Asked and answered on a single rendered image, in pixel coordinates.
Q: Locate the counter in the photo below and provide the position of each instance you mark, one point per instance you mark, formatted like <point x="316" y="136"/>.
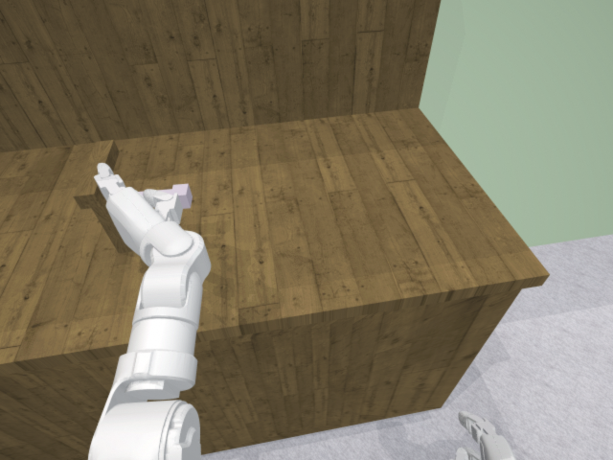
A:
<point x="357" y="267"/>

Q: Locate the left robot hand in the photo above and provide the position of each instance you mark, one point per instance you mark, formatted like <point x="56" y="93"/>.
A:
<point x="133" y="214"/>

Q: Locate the robot left upper arm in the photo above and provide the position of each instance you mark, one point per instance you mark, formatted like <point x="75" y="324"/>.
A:
<point x="164" y="430"/>

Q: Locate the left robot forearm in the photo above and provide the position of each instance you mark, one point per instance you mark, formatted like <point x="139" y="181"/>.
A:
<point x="159" y="361"/>

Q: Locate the tap lever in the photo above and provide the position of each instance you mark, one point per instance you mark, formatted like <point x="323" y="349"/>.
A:
<point x="184" y="193"/>

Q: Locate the right robot hand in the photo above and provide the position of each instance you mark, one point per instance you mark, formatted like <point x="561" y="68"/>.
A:
<point x="492" y="446"/>

